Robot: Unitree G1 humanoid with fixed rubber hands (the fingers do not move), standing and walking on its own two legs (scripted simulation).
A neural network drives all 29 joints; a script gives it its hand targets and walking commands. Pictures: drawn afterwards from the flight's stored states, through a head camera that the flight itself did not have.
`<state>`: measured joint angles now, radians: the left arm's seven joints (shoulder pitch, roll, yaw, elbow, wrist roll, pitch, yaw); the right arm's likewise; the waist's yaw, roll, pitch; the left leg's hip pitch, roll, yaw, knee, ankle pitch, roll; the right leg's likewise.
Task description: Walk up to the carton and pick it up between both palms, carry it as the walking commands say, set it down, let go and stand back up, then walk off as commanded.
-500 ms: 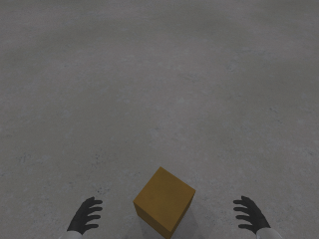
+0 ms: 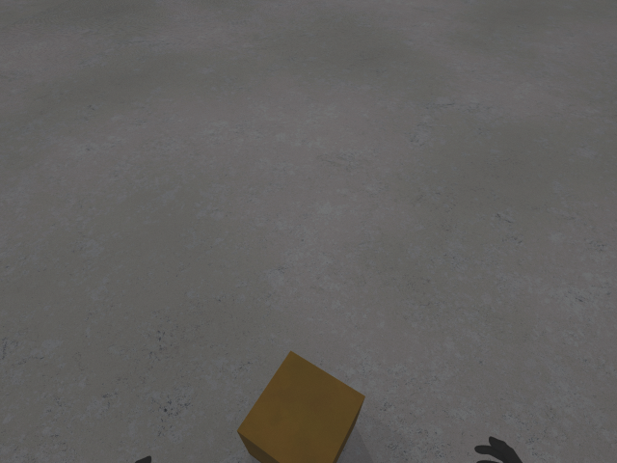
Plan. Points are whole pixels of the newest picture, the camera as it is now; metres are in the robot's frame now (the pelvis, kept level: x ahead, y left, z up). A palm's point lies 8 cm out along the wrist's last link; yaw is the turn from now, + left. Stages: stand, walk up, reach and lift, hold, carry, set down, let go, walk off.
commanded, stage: stand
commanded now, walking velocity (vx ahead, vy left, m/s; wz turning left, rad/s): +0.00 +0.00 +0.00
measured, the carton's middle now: (303, 427) +0.32 +0.02 -0.63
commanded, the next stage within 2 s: walk off in 1.32 s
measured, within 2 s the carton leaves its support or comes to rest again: neither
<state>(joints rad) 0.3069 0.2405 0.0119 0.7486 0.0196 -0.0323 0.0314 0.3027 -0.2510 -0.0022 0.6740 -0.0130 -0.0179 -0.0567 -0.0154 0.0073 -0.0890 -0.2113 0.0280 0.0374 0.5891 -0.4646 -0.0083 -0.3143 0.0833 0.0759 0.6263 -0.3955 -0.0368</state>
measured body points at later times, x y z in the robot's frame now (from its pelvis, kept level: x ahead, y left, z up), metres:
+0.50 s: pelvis -0.01 +0.00 +0.00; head +0.00 -0.01 +0.45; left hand +0.07 +0.25 -0.13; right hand +0.03 -0.27 -0.13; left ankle -0.10 +0.12 -0.72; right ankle -0.05 -0.10 -0.72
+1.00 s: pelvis -0.02 +0.00 +0.01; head -0.02 +0.00 +0.46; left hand +0.00 +0.25 -0.14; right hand -0.05 -0.24 -0.14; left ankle -0.10 +0.12 -0.72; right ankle -0.05 -0.10 -0.72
